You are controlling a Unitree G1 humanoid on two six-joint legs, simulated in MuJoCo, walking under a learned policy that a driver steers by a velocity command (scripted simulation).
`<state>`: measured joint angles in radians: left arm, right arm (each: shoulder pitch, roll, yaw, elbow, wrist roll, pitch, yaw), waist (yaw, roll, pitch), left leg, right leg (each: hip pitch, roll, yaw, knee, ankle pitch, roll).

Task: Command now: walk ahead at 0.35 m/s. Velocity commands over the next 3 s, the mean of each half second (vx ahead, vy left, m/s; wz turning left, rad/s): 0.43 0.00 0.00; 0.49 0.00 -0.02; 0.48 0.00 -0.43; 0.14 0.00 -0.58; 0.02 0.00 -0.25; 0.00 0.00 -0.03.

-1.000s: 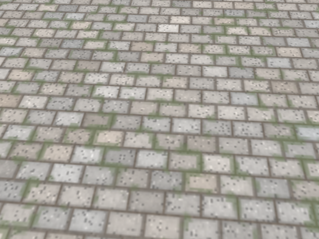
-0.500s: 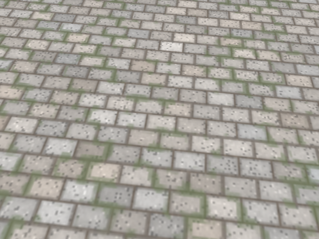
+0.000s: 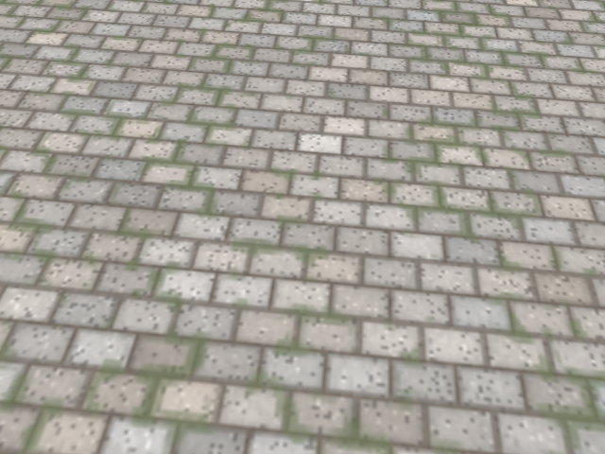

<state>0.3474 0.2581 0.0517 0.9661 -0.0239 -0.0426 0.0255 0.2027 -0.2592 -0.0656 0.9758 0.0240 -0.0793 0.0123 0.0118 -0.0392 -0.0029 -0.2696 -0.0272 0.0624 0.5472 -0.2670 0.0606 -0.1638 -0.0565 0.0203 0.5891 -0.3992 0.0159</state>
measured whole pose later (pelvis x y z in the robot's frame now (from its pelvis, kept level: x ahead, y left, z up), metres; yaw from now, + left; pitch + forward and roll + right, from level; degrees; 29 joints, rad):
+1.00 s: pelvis +0.52 -0.03 -0.01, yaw +0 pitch +2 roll -1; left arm 0.42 0.26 0.05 1.02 -0.01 -0.05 0.01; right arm -0.02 -0.23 -0.04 0.83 0.01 -0.10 0.04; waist 0.08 0.01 0.02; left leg -0.50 0.03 0.03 0.47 -0.02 0.07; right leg 0.09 0.02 -0.02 0.33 -0.44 -0.02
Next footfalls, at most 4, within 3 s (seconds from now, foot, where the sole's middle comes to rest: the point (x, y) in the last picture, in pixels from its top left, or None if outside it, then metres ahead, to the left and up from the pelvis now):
0.42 right None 0.38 -0.15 -0.77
1.00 left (276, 378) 0.70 0.08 -0.77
1.52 right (387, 293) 0.96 -0.20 -0.77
2.04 left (324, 250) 1.11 -0.04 -0.77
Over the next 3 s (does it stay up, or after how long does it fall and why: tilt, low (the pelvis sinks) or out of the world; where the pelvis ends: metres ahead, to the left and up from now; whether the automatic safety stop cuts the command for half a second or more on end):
stays up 0.97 -0.13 0.01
